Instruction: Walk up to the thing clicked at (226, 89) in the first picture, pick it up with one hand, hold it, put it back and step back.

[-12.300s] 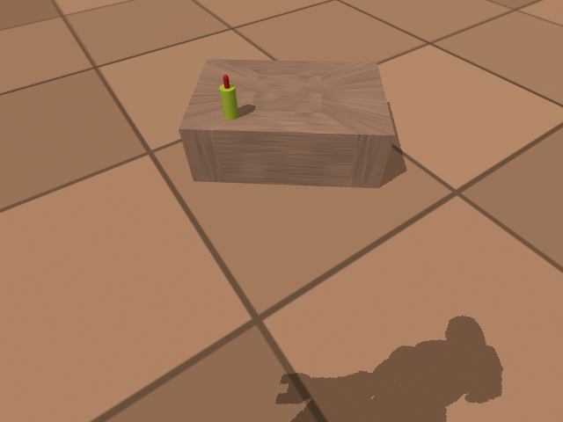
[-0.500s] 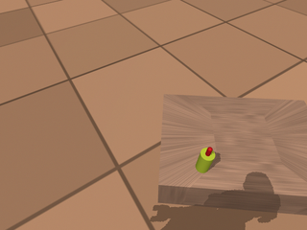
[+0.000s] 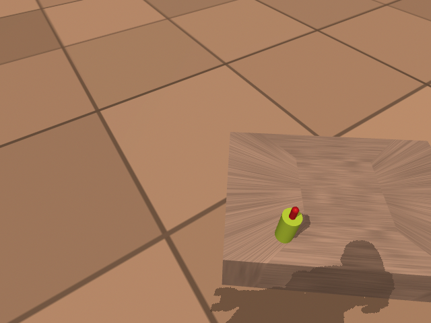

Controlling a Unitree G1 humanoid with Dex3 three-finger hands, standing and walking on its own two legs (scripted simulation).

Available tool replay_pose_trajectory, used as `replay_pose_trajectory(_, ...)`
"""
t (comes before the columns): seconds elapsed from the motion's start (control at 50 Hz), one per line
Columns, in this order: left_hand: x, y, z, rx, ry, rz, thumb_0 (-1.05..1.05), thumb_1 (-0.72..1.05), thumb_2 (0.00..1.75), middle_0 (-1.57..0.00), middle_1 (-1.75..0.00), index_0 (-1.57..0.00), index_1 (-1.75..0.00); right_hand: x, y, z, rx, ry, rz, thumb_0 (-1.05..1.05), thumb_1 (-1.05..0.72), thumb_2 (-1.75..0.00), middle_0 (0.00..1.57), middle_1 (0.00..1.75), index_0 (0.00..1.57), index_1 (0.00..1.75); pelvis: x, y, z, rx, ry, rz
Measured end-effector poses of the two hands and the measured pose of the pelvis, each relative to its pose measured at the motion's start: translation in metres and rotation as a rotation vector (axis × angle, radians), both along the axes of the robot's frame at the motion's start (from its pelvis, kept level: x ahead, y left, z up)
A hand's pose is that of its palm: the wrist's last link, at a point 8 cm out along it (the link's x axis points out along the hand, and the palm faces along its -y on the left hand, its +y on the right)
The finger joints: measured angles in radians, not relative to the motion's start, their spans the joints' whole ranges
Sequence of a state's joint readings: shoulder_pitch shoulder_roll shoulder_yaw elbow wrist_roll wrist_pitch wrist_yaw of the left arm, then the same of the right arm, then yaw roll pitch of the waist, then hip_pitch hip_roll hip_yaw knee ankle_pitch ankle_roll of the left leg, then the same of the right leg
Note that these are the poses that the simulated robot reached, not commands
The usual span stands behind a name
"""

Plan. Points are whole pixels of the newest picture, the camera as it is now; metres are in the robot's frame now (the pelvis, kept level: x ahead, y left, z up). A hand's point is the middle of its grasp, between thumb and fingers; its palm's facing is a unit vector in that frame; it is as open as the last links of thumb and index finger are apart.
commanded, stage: stand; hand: right
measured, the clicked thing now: (289, 222) +0.46 -0.23 -0.35
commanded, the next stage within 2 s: go down in 0.36 s
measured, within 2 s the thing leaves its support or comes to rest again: neither
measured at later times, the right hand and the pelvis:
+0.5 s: hand out of the picture +0.08 -0.25 -0.16, palm faces -0.02 +0.94 -0.34, open 7.4 cm; pelvis +0.01 +0.00 +0.00, yaw +0 degrees
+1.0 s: hand out of the picture +0.14 -0.27 -0.15, palm faces +0.02 +0.95 -0.31, open 15.9 cm; pelvis +0.00 +0.01 -0.03, yaw -2 degrees
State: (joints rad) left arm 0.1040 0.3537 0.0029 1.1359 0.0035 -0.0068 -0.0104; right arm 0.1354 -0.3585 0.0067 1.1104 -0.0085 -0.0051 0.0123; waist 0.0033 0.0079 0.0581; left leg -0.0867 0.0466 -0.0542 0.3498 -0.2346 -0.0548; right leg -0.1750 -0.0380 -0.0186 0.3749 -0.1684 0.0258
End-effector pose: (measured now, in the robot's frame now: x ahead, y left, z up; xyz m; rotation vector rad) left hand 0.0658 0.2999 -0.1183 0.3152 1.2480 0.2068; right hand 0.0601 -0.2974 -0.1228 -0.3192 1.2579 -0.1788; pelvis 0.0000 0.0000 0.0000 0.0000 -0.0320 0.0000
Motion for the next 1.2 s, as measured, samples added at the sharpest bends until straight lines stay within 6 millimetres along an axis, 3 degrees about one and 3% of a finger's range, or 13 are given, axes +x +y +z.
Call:
replay_pose_trajectory(0.48,0.009,0.002,0.0,-0.001,-0.003,-0.001,0.01,0.91,0.9,-0.2,-0.3,-0.2,-0.3,0.013,0.002,0.002,-0.005,-0.014,0.006,0.0,-0.9,-0.89,0.2,0.29,0.2,0.29,0.007,0.002,0.0,-0.002,0.005,0.0)
replay_pose_trajectory(0.54,0.017,-0.003,0.0,-0.003,-0.077,-0.006,0.01,0.91,0.91,-0.2,-0.3,-0.2,-0.3,0.029,0.006,0.002,0.002,-0.098,-0.032,0.01,-0.86,-0.85,0.18,0.25,0.17,0.25,0.003,0.003,-0.003,0.001,0.034,-0.016)
replay_pose_trajectory(0.66,0.029,-0.022,-0.005,-0.036,-0.16,-0.017,0.01,0.92,0.93,-0.2,-0.29,-0.2,-0.3,0.078,0.005,0.001,0.015,-0.184,-0.032,0.0,-0.61,-0.6,0.13,0.13,0.12,0.13,-0.007,0.006,-0.012,0.005,0.097,-0.027)
replay_pose_trajectory(0.74,0.033,-0.034,-0.004,-0.058,-0.2,-0.011,0.01,0.91,0.92,-0.2,-0.29,-0.19,-0.3,0.093,-0.006,0.01,-0.01,-0.197,-0.011,0.0,-0.41,-0.38,0.12,0.08,0.11,0.08,-0.003,0.008,-0.014,0.008,0.109,-0.022)
replay_pose_trajectory(0.84,0.049,-0.044,-0.002,-0.086,-0.271,-0.015,0.01,0.9,0.91,-0.2,-0.28,-0.19,-0.29,0.09,-0.016,0.017,-0.016,-0.163,-0.031,0.0,-0.18,-0.19,0.13,0.04,0.1,0.04,0.002,0.006,-0.016,0.013,0.118,-0.021)
replay_pose_trajectory(0.98,0.073,-0.045,-0.005,-0.077,-0.321,-0.062,0.01,0.89,0.9,-0.19,-0.28,-0.19,-0.29,0.068,-0.018,0.009,0.025,-0.092,-0.038,0.0,0.16,-0.06,0.11,0.03,0.09,0.03,0.004,0.005,-0.024,0.016,0.15,-0.035)
replay_pose_trajectory(1.2,0.094,-0.044,-0.013,-0.029,-0.375,-0.091,0.01,0.89,0.9,-0.19,-0.27,-0.18,-0.28,0.076,-0.023,0.006,-0.004,-0.191,-0.043,-0.01,0.44,-0.01,0.1,0.03,0.09,0.03,0.013,0.007,-0.042,0.026,0.195,-0.048)
